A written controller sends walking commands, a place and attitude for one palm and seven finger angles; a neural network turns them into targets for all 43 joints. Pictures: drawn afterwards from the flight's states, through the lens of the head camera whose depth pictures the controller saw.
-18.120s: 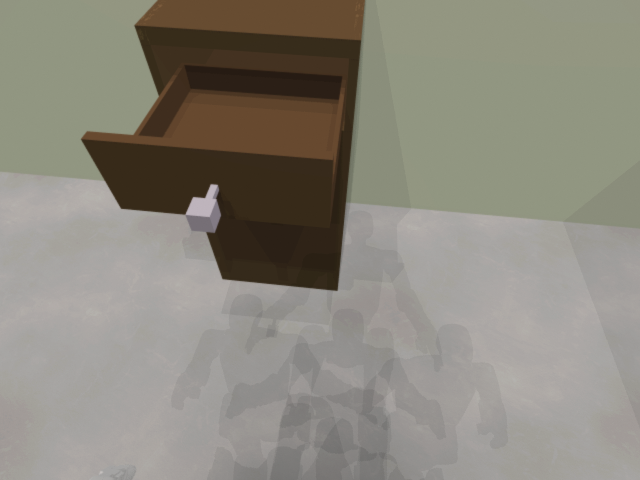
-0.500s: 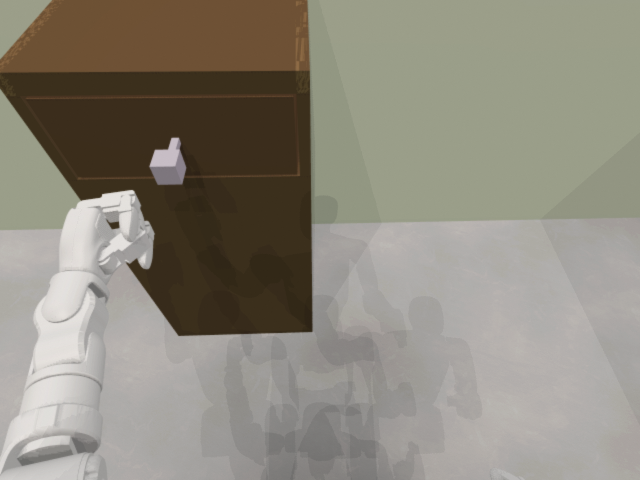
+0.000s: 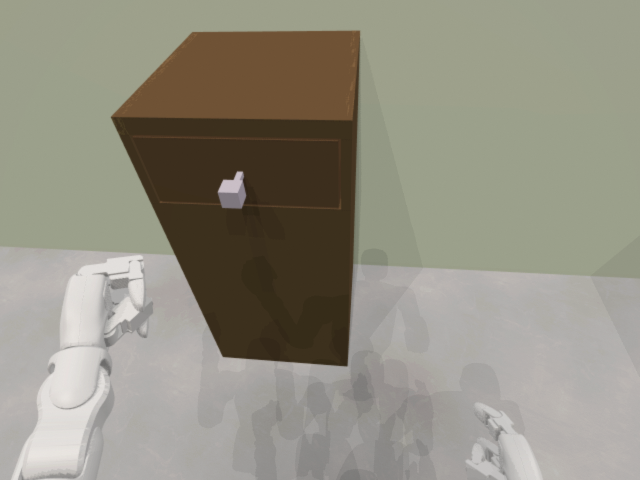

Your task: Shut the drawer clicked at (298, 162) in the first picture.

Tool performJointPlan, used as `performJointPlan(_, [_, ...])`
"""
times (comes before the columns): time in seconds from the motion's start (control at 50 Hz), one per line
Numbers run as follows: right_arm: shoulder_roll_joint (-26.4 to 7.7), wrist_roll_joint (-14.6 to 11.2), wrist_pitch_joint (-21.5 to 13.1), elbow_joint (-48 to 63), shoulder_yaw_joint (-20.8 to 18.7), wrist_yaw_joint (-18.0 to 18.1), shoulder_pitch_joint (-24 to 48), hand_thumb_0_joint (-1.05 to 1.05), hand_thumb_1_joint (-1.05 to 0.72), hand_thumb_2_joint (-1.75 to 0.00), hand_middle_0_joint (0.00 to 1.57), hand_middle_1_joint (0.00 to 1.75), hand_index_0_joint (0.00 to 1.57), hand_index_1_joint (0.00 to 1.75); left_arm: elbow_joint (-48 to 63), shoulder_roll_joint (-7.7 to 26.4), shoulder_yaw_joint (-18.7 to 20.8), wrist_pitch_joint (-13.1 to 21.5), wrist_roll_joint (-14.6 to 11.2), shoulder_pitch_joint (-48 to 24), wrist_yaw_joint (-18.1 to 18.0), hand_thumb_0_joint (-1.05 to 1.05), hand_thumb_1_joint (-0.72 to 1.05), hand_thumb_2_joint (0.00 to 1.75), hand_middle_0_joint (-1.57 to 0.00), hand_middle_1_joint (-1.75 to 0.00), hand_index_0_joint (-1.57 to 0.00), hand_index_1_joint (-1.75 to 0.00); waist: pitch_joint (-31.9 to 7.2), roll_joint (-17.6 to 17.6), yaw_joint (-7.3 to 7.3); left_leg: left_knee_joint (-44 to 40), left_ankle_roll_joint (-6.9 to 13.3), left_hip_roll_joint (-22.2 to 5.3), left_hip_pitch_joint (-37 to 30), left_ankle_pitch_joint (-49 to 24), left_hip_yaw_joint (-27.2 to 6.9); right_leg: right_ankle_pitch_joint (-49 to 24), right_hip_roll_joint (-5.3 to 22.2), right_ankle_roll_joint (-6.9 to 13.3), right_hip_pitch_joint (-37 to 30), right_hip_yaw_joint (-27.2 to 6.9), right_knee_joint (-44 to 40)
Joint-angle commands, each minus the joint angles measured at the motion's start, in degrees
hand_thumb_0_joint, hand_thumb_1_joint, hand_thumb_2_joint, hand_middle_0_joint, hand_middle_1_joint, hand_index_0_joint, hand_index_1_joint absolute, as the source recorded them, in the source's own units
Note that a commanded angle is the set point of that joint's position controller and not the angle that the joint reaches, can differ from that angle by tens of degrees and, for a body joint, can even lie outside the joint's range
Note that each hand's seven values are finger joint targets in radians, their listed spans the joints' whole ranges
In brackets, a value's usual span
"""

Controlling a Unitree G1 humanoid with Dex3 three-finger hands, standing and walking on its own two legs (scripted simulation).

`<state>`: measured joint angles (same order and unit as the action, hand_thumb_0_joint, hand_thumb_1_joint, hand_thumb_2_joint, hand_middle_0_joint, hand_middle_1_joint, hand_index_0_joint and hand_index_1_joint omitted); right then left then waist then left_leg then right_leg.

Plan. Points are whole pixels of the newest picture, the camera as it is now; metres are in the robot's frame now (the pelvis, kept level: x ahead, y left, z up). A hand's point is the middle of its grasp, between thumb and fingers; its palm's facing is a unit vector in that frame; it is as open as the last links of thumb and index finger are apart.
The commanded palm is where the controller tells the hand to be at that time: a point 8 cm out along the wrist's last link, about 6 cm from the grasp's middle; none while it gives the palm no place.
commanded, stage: draw the hand back to the body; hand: left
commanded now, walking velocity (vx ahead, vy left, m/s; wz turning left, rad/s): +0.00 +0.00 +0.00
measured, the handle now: (235, 187) +0.60 +0.23 +0.02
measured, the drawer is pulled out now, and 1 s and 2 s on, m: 0.00 0.00 0.00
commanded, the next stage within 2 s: step back with the hand held close in 0.54 s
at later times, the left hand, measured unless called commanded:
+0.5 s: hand (77, 367) +0.17 +0.23 +0.16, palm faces +0.41 -0.82 -0.41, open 3.3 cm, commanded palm +0.13 +0.27 +0.18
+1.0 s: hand (89, 367) +0.18 +0.24 +0.14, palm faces +0.25 -0.83 -0.50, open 3.3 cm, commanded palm +0.12 +0.29 +0.18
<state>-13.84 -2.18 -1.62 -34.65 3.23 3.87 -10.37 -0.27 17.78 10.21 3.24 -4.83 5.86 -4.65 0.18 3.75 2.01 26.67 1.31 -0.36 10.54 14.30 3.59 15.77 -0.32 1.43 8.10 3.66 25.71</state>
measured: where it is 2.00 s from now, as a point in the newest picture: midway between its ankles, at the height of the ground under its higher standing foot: outside the picture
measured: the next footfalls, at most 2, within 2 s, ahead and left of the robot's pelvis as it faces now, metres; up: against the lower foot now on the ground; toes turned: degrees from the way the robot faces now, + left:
right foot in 1.74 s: -0.20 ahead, -0.07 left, +0.00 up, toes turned -1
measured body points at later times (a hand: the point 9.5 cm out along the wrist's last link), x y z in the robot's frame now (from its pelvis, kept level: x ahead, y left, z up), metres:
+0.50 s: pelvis +0.00 -0.01 +0.00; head -0.02 -0.04 +0.45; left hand +0.15 +0.27 +0.19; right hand +0.20 -0.23 -0.08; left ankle +0.00 +0.10 -0.74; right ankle -0.02 -0.10 -0.74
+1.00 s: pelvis -0.01 +0.01 +0.00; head +0.01 +0.00 +0.45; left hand +0.16 +0.28 +0.17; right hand +0.16 -0.24 -0.09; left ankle +0.00 +0.10 -0.74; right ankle -0.02 -0.10 -0.74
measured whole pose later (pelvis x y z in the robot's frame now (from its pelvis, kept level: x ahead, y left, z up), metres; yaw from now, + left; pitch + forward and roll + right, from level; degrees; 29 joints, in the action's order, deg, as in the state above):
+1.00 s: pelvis -0.01 +0.01 +0.00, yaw -1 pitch +1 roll +0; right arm -13.9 -0.7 0.8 -31.1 -1.1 4.0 -10.4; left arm 29.1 21.8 17.9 8.8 -3.0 35.9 -5.2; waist 2.1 2.7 -0.1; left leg 25.7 2.3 0.0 14.2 12.3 4.8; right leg 13.3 0.1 0.3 12.1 2.5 24.8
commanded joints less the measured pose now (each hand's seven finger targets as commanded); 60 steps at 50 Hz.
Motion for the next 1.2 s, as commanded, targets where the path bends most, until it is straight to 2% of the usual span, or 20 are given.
performJointPlan(0.0, [-6.21, 0.80, -3.76, 8.13, -2.63, 0.40, 7.74, 0.00, -0.90, -0.90, 0.20, 0.30, 0.20, 0.30, 18.30, 11.66, 7.27, 4.47, -0.09, -5.61, -1.46, 0.00, 0.90, 0.90, -1.40, -1.60, -1.40, -1.60, -7.37, -2.36, 0.14, -5.68, 0.85, -0.66, -7.30, -9.34, -3.16, -11.35, 0.60, 0.12, -1.71, -3.11, -6.58])
performJointPlan(0.02, [-6.00, 0.74, -3.87, 8.21, -2.80, 0.29, 8.06, 0.00, -0.90, -0.90, 0.20, 0.30, 0.20, 0.30, 20.16, 10.75, 6.75, 4.60, 0.02, -3.88, -1.30, 0.00, 0.90, 0.90, -1.40, -1.60, -1.40, -1.60, -6.52, -1.11, 0.05, -5.66, 0.85, -0.68, -7.80, -10.27, -2.78, -12.20, 0.67, 0.13, -1.63, -3.25, -6.86])
performJointPlan(0.1, [-6.07, 1.12, -4.18, 7.95, -3.21, -0.10, 8.40, 0.00, -0.90, -0.90, 0.20, 0.30, 0.20, 0.30, 23.37, 10.59, 8.08, 4.55, -0.10, 4.15, -1.02, 0.00, 0.90, 0.90, -1.40, -1.60, -1.40, -1.60, -3.85, -2.78, 0.53, -5.92, 1.10, -0.71, -8.04, -10.74, -2.40, -12.48, 0.80, -0.13, -1.86, -3.48, -8.27])
performJointPlan(0.18, [-5.76, 1.39, -4.96, 8.44, -3.62, -0.40, 8.67, 0.00, -0.90, -0.90, 0.20, 0.30, 0.20, 0.30, 30.51, 11.32, 9.79, 5.55, -0.01, 10.17, -0.94, 0.00, 0.90, 0.90, -1.40, -1.60, -1.40, -1.60, -4.34, 0.23, 1.01, -5.81, 0.94, -0.60, -9.04, -11.37, -2.29, -12.53, 0.88, -0.07, -2.53, -3.67, -8.87])
performJointPlan(0.26, [-5.50, 1.60, -5.96, 8.80, -3.95, -0.23, 8.61, 0.00, -0.90, -0.90, 0.20, 0.30, 0.20, 0.30, 34.94, 12.54, 12.06, 6.11, 0.04, 16.69, -1.29, 0.00, 0.90, 0.90, -1.40, -1.60, -1.40, -1.60, -2.22, -2.22, 1.39, -5.39, 0.95, -0.57, -8.55, -10.99, -2.37, -12.05, 0.74, -0.15, -1.57, -3.80, -9.99])
performJointPlan(0.34, [-5.10, 1.47, -6.93, 9.45, -4.26, -0.11, 7.78, 0.00, -0.90, -0.90, 0.20, 0.30, 0.20, 0.30, 40.80, 12.27, 13.21, 6.81, 0.18, 22.62, -1.67, 0.00, 0.90, 0.90, -1.40, -1.60, -1.40, -1.60, -3.81, 0.11, 1.63, -4.55, 0.83, -0.77, -9.15, -12.75, -2.18, -14.40, 0.85, -0.10, -2.16, -3.77, -8.66])
performJointPlan(0.38, [-5.15, 1.53, -7.08, 8.58, -4.12, -0.04, 7.47, 0.00, -0.90, -0.90, 0.20, 0.30, 0.20, 0.30, 38.07, 10.09, 10.99, 6.49, 0.41, 21.01, -1.46, 0.00, 0.90, 0.90, -1.40, -1.60, -1.40, -1.60, 0.45, -0.18, 0.65, -5.07, 0.67, -0.76, -8.42, -10.33, -2.41, -11.56, 0.62, -0.17, 0.35, -3.46, -9.62])
performJointPlan(0.46, [-5.58, 1.35, -6.85, 8.03, -4.42, 0.62, 7.13, 0.00, -0.90, -0.90, 0.20, 0.30, 0.20, 0.30, 33.37, 9.00, 10.12, 6.06, 0.48, 18.45, -1.52, 0.00, 0.90, 0.90, -1.40, -1.60, -1.40, -1.60, 4.24, -4.22, 0.02, -5.22, 1.14, -0.83, -7.58, -6.39, -2.57, -6.41, 0.65, -0.55, 3.25, -3.55, -11.21])
performJointPlan(0.54, [-5.31, 1.78, -7.25, 8.44, -4.37, 0.89, 7.11, 0.00, -0.90, -0.90, 0.20, 0.30, 0.20, 0.30, 35.91, 10.66, 11.87, 6.93, 0.51, 18.52, -1.91, 0.00, 0.90, 0.90, -1.40, -1.60, -1.40, -1.60, -1.91, -2.24, 1.22, -4.96, 1.37, -0.53, -8.95, -8.22, -2.72, -8.86, 1.24, -0.35, -0.32, -3.78, -9.38])
performJointPlan(0.58, [-5.06, 1.86, -7.59, 8.48, -4.04, 0.87, 7.41, 0.00, -0.90, -0.90, 0.20, 0.30, 0.20, 0.30, 37.89, 10.50, 11.21, 6.82, 0.56, 18.42, -1.95, 0.00, 0.90, 0.90, -1.40, -1.60, -1.40, -1.60, -3.16, 0.79, 1.35, -4.95, 1.11, -0.49, -9.32, -9.31, -2.72, -10.43, 1.43, -0.24, -1.42, -4.04, -9.00])
performJointPlan(0.64, [-4.83, 1.97, -8.20, 8.45, -3.81, 0.64, 7.50, 0.00, -0.90, -0.90, 0.20, 0.30, 0.20, 0.30, 38.98, 10.97, 11.87, 6.61, 0.70, 19.47, -2.37, 0.00, 0.90, 0.90, -1.40, -1.60, -1.40, -1.60, -2.90, 0.40, 1.66, -4.79, 0.81, -0.58, -8.68, -11.84, -3.13, -13.22, 1.22, 0.01, -2.29, -3.52, -7.96])
performJointPlan(0.66, [-5.15, 1.32, -6.71, 11.60, -3.00, 0.44, 6.45, 0.00, -0.90, -0.90, 0.20, 0.30, 0.20, 0.30, 43.83, 20.70, 21.87, 9.77, 0.73, 8.36, -2.95, 0.00, 0.90, 0.90, -1.40, -1.60, -1.40, -1.60, 3.30, 1.42, -0.28, -4.41, 1.24, -1.43, -3.96, -7.19, -4.66, -15.54, 3.97, 0.08, 3.04, -8.69, -10.57])
performJointPlan(0.7, [-4.51, 2.15, -5.29, 9.03, -4.07, 0.23, 6.15, 0.00, -0.90, -0.90, 0.20, 0.30, 0.20, 0.30, 35.82, 13.66, 16.64, 9.66, 1.17, 20.13, -2.03, 0.00, 0.90, 0.90, -1.40, -1.60, -1.40, -1.60, 2.19, -7.53, -0.95, -1.93, 1.66, -1.98, -3.64, -8.31, -4.73, -19.13, 5.92, -0.15, 4.69, -8.81, -10.31])
performJointPlan(0.74, [-5.11, 2.08, -3.78, 10.09, -4.63, -0.07, 5.88, 0.00, -0.90, -0.90, 0.20, 0.30, 0.20, 0.30, 34.86, 10.81, 14.29, 9.13, 1.43, 24.06, -1.49, 0.00, 0.90, 0.90, -1.40, -1.60, -1.40, -1.60, -1.00, -6.79, -1.28, -1.47, 1.61, -2.56, -4.32, -12.13, -3.88, -22.67, 6.27, -0.80, 3.62, -7.51, -8.15])
performJointPlan(0.76, [-5.46, 2.19, -3.49, 10.54, -4.95, 0.02, 6.37, 0.00, -0.90, -0.90, 0.20, 0.30, 0.20, 0.30, 35.55, 10.03, 13.48, 9.39, 1.47, 24.86, -1.26, 0.00, 0.90, 0.90, -1.40, -1.60, -1.40, -1.60, -1.96, -2.90, -1.25, -2.00, 1.57, -2.68, -4.33, -14.39, -3.69, -23.76, 6.12, -0.88, 3.27, -6.97, -7.10])
performJointPlan(0.8, [-5.63, 2.10, -2.46, 10.93, -5.23, -0.07, 6.00, 0.00, -0.90, -0.90, 0.20, 0.30, 0.20, 0.30, 35.33, 10.23, 13.83, 9.30, 1.47, 28.03, -1.32, 0.00, 0.90, 0.90, -1.40, -1.60, -1.40, -1.60, -5.03, -0.74, -1.19, -2.68, 1.63, -3.47, -3.80, -17.57, -3.93, -23.03, 5.61, -1.19, 1.70, -6.14, -5.24])
performJointPlan(0.92, [-5.05, 1.59, -0.62, 13.42, -6.00, 0.55, 6.22, 0.00, -0.90, -0.90, 0.20, 0.30, 0.20, 0.30, 42.10, 14.28, 17.68, 9.80, 1.36, 31.24, -2.34, 0.00, 0.90, 0.90, -1.40, -1.60, -1.40, -1.60, -10.68, -4.07, -0.92, -1.94, 1.60, -4.32, -1.86, -22.76, -5.11, -25.85, 4.86, -1.45, -0.65, -5.30, -1.29])
performJointPlan(0.96, [-5.28, 1.61, -0.38, 13.90, -6.06, 0.98, 6.51, 0.00, -0.90, -0.90, 0.20, 0.30, 0.20, 0.30, 44.61, 15.82, 18.68, 10.09, 1.26, 31.20, -2.73, 0.00, 0.90, 0.90, -1.40, -1.60, -1.40, -1.60, -11.25, -2.07, -0.74, -2.44, 1.58, -4.30, -0.87, -23.38, -5.74, -25.51, 4.43, -1.47, -0.76, -5.26, -0.18])
performJointPlan(1.06, [-5.59, 1.72, -1.07, 14.04, -6.32, 1.38, 5.72, 0.00, -0.90, -0.90, 0.20, 0.30, 0.20, 0.30, 45.14, 14.73, 18.12, 10.41, 1.56, 31.91, -3.12, 0.00, 0.90, 0.90, -1.40, -1.60, -1.40, -1.60, -9.09, 1.78, -0.77, -5.00, 2.16, -5.81, 3.66, -19.20, -7.63, -18.72, 2.57, -1.81, -0.07, -4.68, 2.53])
performJointPlan(1.18, [-6.31, 1.51, -2.60, 13.72, -6.42, 1.37, 5.15, 0.00, -0.90, -0.90, 0.20, 0.30, 0.20, 0.30, 42.79, 13.29, 17.43, 11.19, 2.27, 30.38, -3.33, 0.00, 0.90, 0.90, -1.40, -1.60, -1.40, -1.60, -3.83, -0.44, -1.63, -9.09, 3.25, -6.58, 15.70, 5.11, -9.60, -9.29, 2.29, -1.66, -1.79, -6.34, 2.76])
